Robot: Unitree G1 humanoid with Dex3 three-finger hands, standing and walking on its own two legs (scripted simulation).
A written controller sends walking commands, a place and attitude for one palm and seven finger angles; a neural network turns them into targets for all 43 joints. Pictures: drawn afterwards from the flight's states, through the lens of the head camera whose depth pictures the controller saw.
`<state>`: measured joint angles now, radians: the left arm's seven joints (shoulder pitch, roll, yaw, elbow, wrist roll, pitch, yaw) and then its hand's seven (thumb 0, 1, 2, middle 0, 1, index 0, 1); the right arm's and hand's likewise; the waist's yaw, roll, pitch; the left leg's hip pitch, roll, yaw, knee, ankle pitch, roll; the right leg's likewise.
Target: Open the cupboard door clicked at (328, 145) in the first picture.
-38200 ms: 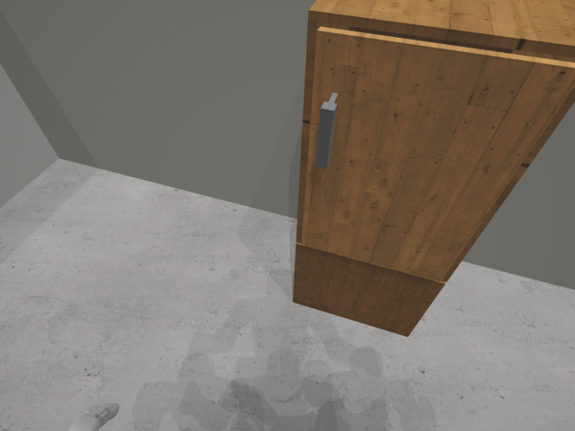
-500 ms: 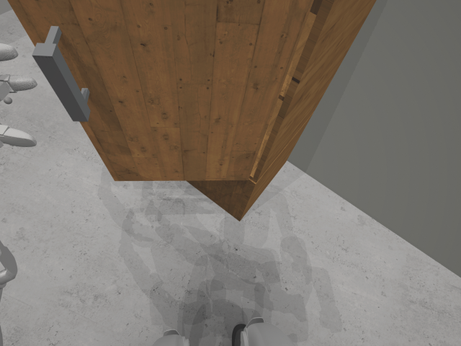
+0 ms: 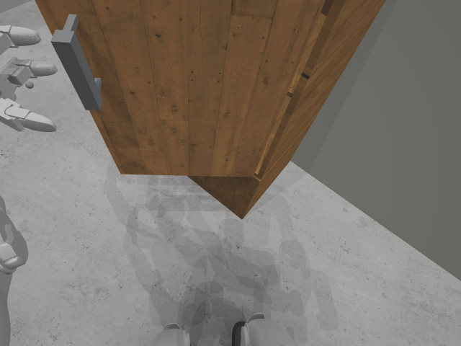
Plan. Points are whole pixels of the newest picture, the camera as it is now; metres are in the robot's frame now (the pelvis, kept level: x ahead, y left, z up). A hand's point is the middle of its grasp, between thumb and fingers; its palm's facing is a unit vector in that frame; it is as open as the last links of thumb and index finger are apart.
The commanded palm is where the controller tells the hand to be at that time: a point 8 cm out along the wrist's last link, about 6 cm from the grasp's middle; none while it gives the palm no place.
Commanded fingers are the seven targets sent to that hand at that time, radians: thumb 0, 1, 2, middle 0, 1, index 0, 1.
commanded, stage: move the hooked fingers beside the handle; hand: left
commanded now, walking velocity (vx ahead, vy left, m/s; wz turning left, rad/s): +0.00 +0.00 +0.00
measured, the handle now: (83, 65) +0.54 +0.21 +0.12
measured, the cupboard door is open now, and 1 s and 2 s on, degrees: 40 40 40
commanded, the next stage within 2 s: slide the fingers in behind the handle in 0.36 s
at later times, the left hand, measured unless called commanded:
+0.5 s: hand (26, 91) +0.49 +0.28 +0.11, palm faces -0.03 -1.00 -0.01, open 14.0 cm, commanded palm +0.47 +0.32 +0.11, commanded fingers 0.00 -0.50 0.30 -0.30 -1.20 -0.30 -1.20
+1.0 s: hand (55, 92) +0.49 +0.24 +0.11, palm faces -0.04 -1.00 +0.00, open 14.0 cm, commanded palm +0.47 +0.29 +0.11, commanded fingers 0.00 -0.50 0.30 -0.30 -1.20 -0.30 -1.20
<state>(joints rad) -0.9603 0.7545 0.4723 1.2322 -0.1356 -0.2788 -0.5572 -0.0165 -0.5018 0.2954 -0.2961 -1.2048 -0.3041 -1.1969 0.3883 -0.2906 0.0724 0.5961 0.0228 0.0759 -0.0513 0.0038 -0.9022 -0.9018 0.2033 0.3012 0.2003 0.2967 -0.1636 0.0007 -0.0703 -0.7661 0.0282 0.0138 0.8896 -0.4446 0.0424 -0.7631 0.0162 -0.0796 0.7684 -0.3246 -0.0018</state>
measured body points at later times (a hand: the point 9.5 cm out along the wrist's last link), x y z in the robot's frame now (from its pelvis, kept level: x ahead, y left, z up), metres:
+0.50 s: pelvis +0.00 +0.00 +0.00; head +0.12 +0.03 +0.43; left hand +0.48 +0.34 +0.11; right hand +0.00 -0.28 -0.10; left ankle -0.02 +0.08 -0.70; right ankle +0.02 -0.13 -0.70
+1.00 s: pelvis +0.00 -0.01 +0.00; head +0.11 +0.02 +0.44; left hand +0.48 +0.30 +0.11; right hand +0.03 -0.27 -0.10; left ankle -0.02 +0.08 -0.70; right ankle +0.02 -0.13 -0.70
